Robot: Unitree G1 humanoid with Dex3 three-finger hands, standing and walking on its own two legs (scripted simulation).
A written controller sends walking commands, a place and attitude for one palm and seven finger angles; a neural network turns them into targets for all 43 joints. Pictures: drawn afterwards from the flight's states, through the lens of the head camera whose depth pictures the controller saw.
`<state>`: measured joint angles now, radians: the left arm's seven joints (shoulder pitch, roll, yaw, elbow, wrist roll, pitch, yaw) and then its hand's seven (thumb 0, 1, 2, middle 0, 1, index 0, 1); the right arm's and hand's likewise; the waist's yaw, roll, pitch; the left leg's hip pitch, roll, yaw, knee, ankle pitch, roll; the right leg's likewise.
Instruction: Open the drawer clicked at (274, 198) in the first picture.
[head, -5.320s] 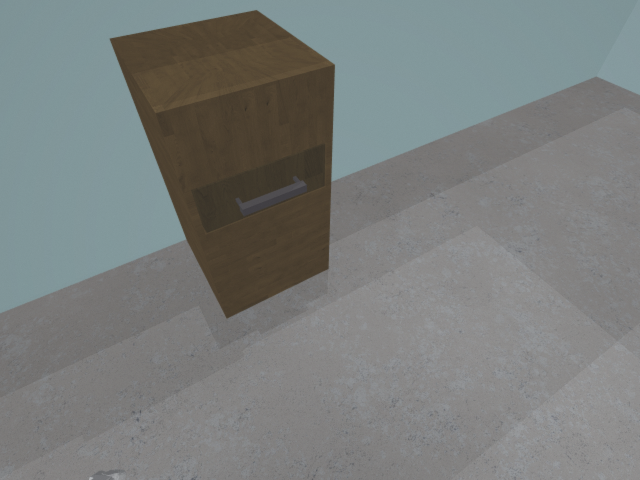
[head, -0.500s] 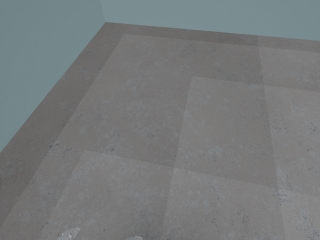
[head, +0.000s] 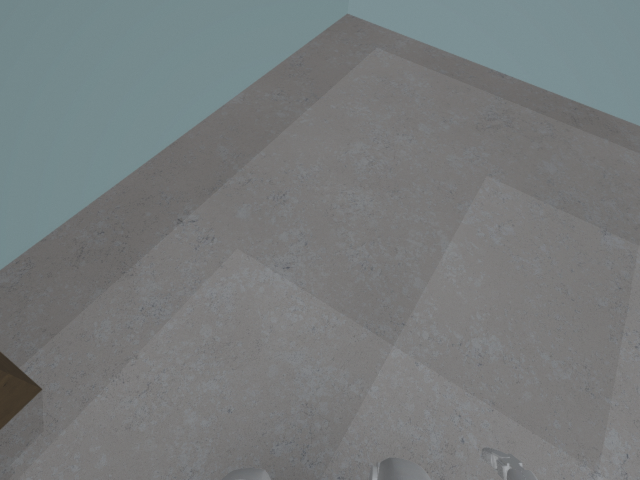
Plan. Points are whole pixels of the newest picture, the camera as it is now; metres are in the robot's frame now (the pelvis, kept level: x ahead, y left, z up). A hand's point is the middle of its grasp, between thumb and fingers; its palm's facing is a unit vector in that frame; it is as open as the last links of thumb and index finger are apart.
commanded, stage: turn to face it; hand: left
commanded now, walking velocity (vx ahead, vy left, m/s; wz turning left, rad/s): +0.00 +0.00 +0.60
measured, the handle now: out of the picture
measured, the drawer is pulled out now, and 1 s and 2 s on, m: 0.00 0.00 0.00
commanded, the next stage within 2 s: take the last steps up to it in 1.52 s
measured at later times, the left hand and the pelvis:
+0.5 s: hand out of the picture +0.08 +0.16 -0.13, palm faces +0.28 -0.92 -0.28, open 7.4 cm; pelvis +0.03 -0.05 +0.01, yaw +19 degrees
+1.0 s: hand out of the picture -0.06 +0.23 -0.16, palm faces +0.59 -0.76 -0.26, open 7.4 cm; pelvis +0.01 +0.00 +0.01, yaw +36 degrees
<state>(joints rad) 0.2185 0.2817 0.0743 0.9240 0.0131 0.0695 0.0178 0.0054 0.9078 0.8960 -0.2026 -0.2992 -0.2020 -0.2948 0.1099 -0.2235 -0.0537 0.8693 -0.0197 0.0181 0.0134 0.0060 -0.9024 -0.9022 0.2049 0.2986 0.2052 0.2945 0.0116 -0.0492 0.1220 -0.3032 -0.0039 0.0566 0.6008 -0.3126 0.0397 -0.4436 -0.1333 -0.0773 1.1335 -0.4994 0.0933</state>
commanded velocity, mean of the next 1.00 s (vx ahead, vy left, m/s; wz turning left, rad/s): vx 0.00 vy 0.00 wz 0.60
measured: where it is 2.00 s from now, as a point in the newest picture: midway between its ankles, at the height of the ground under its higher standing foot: outside the picture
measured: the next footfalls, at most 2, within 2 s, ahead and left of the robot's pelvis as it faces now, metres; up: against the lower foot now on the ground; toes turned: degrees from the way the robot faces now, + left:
right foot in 0.32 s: +0.09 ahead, -0.15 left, +0.00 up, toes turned +10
left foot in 0.76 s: +0.00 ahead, +0.10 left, +0.00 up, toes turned +34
